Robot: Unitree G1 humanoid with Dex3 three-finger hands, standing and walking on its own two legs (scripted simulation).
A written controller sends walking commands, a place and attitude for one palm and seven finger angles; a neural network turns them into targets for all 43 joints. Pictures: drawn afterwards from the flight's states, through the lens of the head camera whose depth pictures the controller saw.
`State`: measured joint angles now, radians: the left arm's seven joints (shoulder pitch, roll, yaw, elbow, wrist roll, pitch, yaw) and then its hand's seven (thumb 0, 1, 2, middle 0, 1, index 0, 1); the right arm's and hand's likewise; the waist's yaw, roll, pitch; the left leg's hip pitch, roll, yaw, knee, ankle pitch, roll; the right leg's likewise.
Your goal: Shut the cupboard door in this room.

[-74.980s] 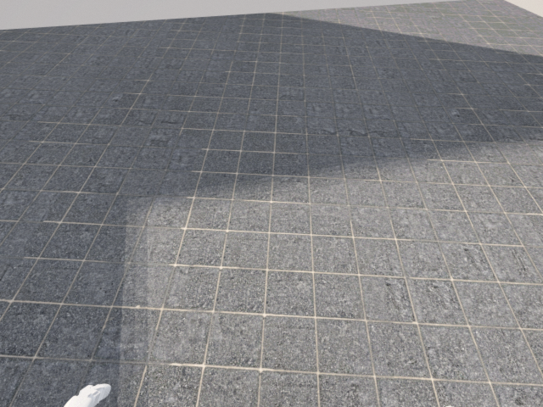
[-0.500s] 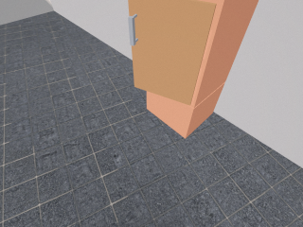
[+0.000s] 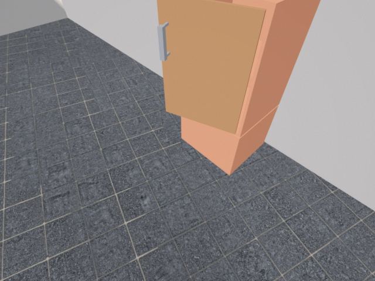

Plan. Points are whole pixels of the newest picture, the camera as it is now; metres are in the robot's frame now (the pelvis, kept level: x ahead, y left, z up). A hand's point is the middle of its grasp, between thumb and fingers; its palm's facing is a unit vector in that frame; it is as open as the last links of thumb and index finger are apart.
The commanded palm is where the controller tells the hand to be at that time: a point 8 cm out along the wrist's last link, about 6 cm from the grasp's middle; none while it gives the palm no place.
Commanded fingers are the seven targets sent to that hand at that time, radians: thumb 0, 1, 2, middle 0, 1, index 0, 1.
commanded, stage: walk to a spot facing it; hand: left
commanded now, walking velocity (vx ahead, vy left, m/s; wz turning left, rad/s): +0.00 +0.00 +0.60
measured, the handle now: (165, 41) +0.99 +0.14 +0.04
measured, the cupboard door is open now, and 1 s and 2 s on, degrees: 20 20 20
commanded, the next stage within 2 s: turn to face it in 1.58 s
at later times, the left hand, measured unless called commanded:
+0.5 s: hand out of the picture +0.01 +0.25 -0.19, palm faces +0.23 -0.94 -0.25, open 7.4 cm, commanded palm none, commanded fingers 0.00 0.90 0.90 -0.20 -0.30 -0.20 -0.30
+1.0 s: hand out of the picture -0.04 +0.17 -0.15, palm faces +0.55 -0.78 -0.29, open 7.4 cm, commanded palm none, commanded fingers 0.00 0.90 0.90 -0.20 -0.30 -0.20 -0.30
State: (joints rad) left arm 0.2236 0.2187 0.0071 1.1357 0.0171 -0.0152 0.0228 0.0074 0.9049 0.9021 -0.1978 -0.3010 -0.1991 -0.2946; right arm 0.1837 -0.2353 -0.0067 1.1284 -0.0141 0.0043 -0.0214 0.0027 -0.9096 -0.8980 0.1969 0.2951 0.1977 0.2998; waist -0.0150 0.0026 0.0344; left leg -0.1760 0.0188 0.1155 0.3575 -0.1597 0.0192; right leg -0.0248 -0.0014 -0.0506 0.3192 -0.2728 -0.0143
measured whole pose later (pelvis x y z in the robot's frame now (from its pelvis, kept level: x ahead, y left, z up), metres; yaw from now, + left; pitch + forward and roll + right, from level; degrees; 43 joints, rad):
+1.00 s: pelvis +0.05 -0.01 +0.00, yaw +35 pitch +1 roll +3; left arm 0.31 0.17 0.05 0.95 0.03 -0.03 0.02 0.01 0.90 0.90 -0.20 -0.30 -0.20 -0.29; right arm 0.22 -0.28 -0.10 0.93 -0.03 0.06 0.05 0.01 -0.91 -0.90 0.19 0.29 0.19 0.30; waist -0.04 0.03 0.05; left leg -0.62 0.02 0.00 1.16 -0.25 -0.04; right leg -0.09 -0.08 -0.16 0.37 -0.30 -0.01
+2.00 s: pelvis +0.29 +0.23 -0.01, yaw +50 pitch +0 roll +2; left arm 0.18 0.15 0.06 0.95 0.01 -0.01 0.03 -0.01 0.94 0.90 -0.20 -0.30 -0.20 -0.30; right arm 0.26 -0.18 -0.04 1.02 -0.02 0.02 -0.02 0.00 -0.91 -0.90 0.19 0.29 0.20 0.30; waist -0.03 0.02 0.11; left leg -0.44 0.03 0.00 1.07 -0.41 -0.03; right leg -0.32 0.03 -0.04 0.44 -0.13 -0.08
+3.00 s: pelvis +0.30 +0.28 -0.01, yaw +15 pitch +1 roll +0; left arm 0.15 0.21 0.04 0.86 0.02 0.04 0.00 0.01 0.90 0.90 -0.20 -0.30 -0.20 -0.29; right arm 0.20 -0.25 -0.05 0.90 -0.02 0.06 -0.01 0.01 -0.91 -0.90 0.19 0.29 0.20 0.30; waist -0.04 0.02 0.10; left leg -0.51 0.09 0.01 1.07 -0.38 -0.10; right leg -0.27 0.02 0.04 0.51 -0.25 -0.02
